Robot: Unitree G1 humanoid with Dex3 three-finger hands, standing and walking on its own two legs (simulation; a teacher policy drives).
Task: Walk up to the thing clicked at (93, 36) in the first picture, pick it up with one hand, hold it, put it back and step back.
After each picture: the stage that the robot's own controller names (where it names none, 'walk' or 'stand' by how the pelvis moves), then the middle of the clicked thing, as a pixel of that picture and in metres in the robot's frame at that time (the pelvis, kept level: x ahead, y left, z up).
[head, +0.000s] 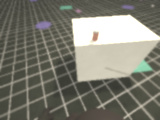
stand; (95, 34) +0.79 +0.01 +0.06
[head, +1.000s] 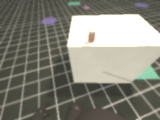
walk; (91, 35) +0.69 +0.07 +0.09
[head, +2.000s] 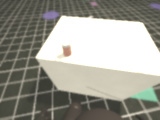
stand; (66, 48) +0.46 +0.23 +0.10
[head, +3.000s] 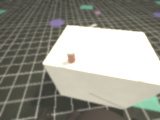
stand; (71, 55) +0.45 +0.20 +0.06
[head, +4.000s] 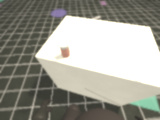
stand; (64, 49) +0.46 +0.22 +0.08
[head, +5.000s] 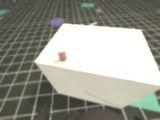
stand; (62, 54) +0.46 +0.26 +0.07
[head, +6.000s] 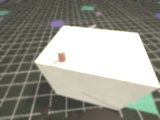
stand; (61, 54) +0.46 +0.27 +0.06
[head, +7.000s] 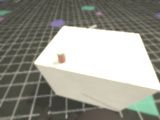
stand; (61, 56) +0.45 +0.27 +0.06
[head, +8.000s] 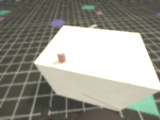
stand; (61, 55) +0.45 +0.27 +0.06
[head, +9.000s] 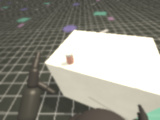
rise first; (69, 57) +0.46 +0.25 +0.06
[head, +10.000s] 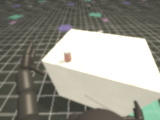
go down; (67, 55) +0.48 +0.23 +0.07
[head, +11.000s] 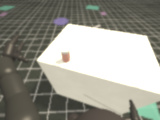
go down; (65, 54) +0.46 +0.23 +0.08
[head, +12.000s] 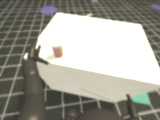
close in; (57, 49) +0.45 +0.24 +0.10
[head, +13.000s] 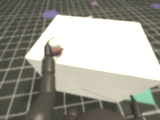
close; (56, 48) +0.47 +0.25 +0.11
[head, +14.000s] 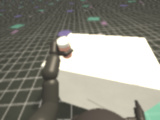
lift; (65, 48) +0.36 +0.18 +0.26
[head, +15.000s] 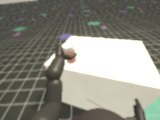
lift; (69, 53) +0.35 +0.16 +0.24
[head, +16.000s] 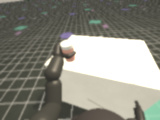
hold; (68, 51) +0.34 +0.17 +0.25
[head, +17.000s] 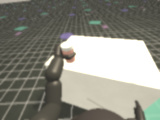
hold; (68, 52) +0.34 +0.17 +0.24
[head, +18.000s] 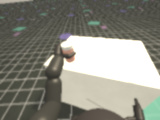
crouch; (68, 52) +0.35 +0.17 +0.24
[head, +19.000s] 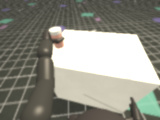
crouch; (57, 38) +0.45 +0.24 +0.26
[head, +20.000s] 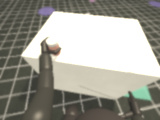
lower; (54, 47) +0.47 +0.24 +0.12
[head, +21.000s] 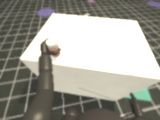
lower; (54, 48) +0.46 +0.25 +0.11
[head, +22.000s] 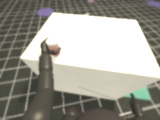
lower; (54, 47) +0.47 +0.25 +0.11
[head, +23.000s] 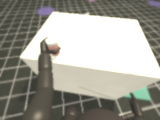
lower; (53, 46) +0.47 +0.25 +0.11
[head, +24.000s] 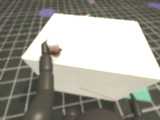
draw back; (54, 48) +0.46 +0.25 +0.11
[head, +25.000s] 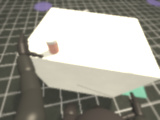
rise; (52, 45) +0.47 +0.25 +0.11
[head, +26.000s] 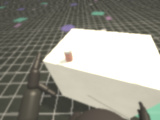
sink last; (68, 54) +0.47 +0.25 +0.09
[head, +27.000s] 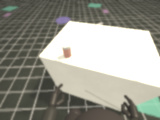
stand; (66, 50) +0.48 +0.24 +0.09
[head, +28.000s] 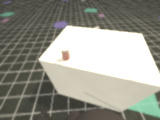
stand; (65, 53) +0.48 +0.25 +0.07
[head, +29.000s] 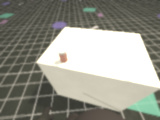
stand; (63, 55) +0.47 +0.26 +0.06
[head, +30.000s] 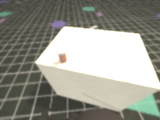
stand; (62, 55) +0.46 +0.26 +0.06
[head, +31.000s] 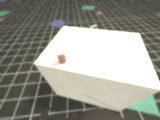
stand; (61, 56) +0.45 +0.27 +0.06
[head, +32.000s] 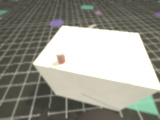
stand; (60, 56) +0.44 +0.27 +0.06
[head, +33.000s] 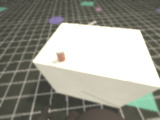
walk; (60, 54) +0.45 +0.27 +0.06
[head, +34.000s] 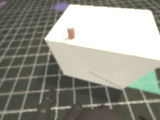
walk; (71, 31) +0.63 +0.22 +0.09
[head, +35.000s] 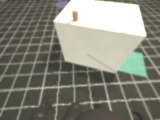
walk; (75, 15) +0.93 +0.25 +0.08
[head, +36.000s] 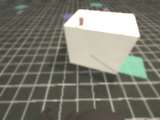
stand; (81, 20) +1.09 +0.23 +0.07
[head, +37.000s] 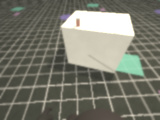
stand; (78, 21) +1.10 +0.25 +0.06
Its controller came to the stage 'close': yes
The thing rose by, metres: 0.20
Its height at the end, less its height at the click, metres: +0.00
